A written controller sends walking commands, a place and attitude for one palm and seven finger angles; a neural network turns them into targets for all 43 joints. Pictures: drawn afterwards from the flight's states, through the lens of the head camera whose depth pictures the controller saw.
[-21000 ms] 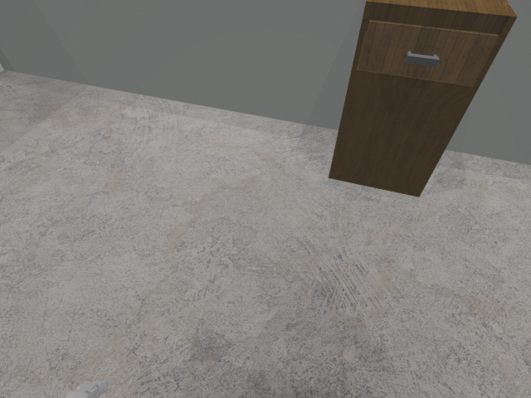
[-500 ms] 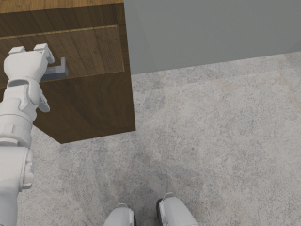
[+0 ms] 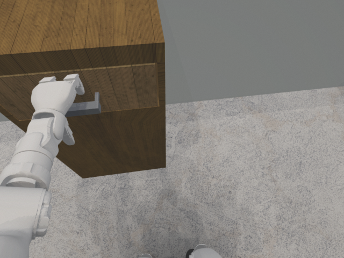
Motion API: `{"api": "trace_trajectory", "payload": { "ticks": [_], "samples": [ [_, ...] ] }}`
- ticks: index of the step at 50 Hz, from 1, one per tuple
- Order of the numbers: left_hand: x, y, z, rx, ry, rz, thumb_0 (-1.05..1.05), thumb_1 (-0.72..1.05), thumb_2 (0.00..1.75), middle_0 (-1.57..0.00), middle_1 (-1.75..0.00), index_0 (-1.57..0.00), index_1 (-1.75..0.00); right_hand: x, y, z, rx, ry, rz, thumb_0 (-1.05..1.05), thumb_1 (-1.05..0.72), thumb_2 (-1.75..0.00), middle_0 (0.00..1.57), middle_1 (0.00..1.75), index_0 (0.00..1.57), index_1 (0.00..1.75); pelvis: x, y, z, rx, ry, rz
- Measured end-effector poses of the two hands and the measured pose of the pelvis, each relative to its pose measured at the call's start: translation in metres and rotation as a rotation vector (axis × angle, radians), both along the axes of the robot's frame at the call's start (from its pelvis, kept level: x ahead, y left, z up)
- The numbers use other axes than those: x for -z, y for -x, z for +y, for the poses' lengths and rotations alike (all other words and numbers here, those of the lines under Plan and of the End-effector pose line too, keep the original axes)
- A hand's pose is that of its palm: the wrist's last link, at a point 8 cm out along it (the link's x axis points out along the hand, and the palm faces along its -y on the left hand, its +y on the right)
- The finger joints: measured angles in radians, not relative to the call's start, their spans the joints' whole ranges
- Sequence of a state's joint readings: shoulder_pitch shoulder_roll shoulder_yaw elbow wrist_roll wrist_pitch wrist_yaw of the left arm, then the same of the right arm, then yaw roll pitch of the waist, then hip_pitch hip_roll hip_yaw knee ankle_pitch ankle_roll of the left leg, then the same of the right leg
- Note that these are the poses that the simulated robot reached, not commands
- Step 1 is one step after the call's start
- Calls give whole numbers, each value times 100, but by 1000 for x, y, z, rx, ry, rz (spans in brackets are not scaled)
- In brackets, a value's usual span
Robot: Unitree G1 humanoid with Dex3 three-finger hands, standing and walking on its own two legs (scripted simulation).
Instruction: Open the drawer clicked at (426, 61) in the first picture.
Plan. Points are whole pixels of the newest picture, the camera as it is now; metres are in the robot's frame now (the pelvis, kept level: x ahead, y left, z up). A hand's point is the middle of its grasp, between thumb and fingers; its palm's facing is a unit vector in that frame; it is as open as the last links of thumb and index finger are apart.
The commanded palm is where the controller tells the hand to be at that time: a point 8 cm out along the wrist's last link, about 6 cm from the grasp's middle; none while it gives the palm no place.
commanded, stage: lift the fingers back up to retry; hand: left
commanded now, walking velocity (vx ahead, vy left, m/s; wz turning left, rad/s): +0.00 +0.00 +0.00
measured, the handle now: (79, 103) +0.52 +0.24 -0.02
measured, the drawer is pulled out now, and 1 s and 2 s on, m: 0.00 0.00 0.00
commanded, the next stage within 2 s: re-aim the fingers above the handle in 0.02 s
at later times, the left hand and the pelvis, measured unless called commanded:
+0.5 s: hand (63, 105) +0.47 +0.25 +0.04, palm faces -0.06 -0.02 -1.00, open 13.7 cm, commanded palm +0.45 +0.25 +0.10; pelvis +0.00 -0.01 +0.00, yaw +0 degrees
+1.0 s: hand (62, 105) +0.46 +0.25 +0.04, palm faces -0.06 -0.01 -1.00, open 13.8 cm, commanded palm +0.45 +0.25 +0.10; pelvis -0.01 -0.01 +0.01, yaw -1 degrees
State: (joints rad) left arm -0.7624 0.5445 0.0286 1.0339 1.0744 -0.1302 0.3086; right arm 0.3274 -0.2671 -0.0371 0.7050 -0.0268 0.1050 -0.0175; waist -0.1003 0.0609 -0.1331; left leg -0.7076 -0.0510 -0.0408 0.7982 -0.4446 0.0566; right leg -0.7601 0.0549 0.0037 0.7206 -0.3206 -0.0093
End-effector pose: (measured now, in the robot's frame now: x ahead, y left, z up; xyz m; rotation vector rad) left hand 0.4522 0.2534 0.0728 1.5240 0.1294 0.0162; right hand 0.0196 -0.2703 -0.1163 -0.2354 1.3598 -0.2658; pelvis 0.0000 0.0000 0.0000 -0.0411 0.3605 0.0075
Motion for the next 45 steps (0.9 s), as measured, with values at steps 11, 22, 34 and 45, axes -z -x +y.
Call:
{"api": "trace_trajectory", "payload": {
  "ticks": [11, 22, 34, 45],
  "samples": [
    [-13, 1, 1, -19, -22, -7, 0, -48, 30, -35, -121, -39, -122, 1, -23, 4, -16, -32, -42, 0, -90, -90, 20, 30, 20, 30, -3, -3, -3, 4, -6, -17],
    [-20, 2, -4, -18, -32, -14, 0, -48, 30, -33, -121, -35, -121, -1, -5, -5, 7, -19, -12, 0, -90, -90, 20, 30, 20, 30, -4, -1, -6, 7, -11, -25],
    [-24, 2, -7, -16, -31, -12, 0, -48, 30, -32, -121, -34, -121, -4, 15, -11, 35, -2, 5, 0, -90, -90, 20, 30, 20, 30, -5, 4, -9, 15, -14, -29],
    [-25, 5, -12, -21, -34, -22, 0, -49, 30, -32, -121, -33, -121, -2, 13, -9, 36, -18, -19, 0, -90, -90, 20, 30, 20, 30, -5, 7, -9, 25, -19, -37]
  ]
}}
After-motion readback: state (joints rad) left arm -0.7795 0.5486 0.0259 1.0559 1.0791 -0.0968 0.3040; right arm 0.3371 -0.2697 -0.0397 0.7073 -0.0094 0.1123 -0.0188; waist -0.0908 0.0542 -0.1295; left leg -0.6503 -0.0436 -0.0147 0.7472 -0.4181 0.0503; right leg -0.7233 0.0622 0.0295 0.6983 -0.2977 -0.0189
